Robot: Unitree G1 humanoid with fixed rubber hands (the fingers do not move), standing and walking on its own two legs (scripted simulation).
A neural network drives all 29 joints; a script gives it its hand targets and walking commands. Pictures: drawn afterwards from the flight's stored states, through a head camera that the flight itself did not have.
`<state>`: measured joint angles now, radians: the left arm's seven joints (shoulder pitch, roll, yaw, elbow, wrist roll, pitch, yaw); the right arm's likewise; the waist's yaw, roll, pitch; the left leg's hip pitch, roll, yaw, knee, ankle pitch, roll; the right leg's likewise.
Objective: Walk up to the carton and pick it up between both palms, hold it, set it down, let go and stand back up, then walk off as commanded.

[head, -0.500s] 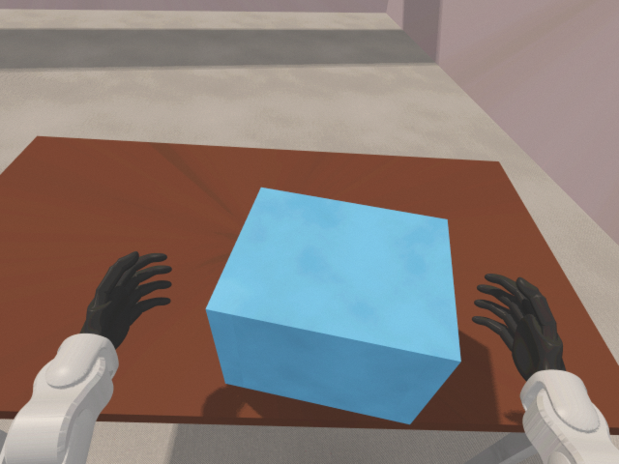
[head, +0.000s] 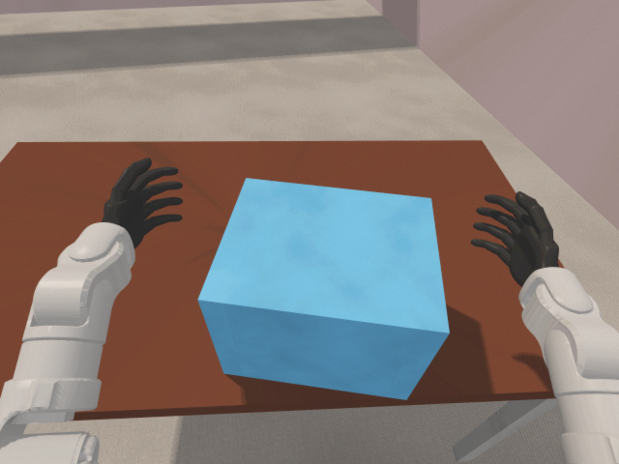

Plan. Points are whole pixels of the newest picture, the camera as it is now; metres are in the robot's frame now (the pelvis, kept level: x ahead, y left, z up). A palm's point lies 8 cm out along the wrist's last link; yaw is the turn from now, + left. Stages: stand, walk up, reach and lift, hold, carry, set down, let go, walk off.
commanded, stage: reach and lift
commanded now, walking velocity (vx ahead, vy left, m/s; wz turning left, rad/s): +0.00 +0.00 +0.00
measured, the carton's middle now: (325, 287) +0.38 -0.03 +0.00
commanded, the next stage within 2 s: none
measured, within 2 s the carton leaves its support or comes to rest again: neither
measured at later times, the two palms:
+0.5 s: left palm (136, 211) +0.41 +0.21 +0.14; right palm (505, 234) +0.37 -0.26 +0.13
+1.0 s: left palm (166, 255) +0.40 +0.19 +0.06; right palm (470, 280) +0.36 -0.24 +0.04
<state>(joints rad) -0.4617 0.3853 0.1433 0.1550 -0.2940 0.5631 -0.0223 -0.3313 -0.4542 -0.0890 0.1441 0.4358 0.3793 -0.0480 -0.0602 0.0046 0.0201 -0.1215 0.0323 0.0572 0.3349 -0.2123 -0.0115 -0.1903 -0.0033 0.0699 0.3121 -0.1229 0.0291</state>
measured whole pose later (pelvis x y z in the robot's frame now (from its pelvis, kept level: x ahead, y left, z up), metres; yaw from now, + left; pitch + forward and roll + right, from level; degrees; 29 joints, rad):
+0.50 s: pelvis +0.00 -0.01 +0.00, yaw +3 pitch +2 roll -1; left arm -0.71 0.42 0.07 0.59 -0.24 0.43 -0.06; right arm -0.60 -0.40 -0.02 0.61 0.43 0.29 -0.06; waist -0.10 -0.04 -0.02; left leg -0.19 0.04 -0.01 0.36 -0.20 -0.03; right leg -0.22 0.00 0.01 0.30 -0.12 0.01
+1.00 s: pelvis +0.00 +0.00 -0.01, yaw +3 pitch +8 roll -1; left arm -0.73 0.28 -0.05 1.08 -0.25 -0.10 -0.01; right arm -0.58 -0.32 0.02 0.96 0.34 -0.11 -0.04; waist -0.07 0.01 -0.10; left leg -0.39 0.03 0.00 0.50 -0.26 -0.01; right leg -0.41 -0.01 0.02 0.43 -0.16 0.03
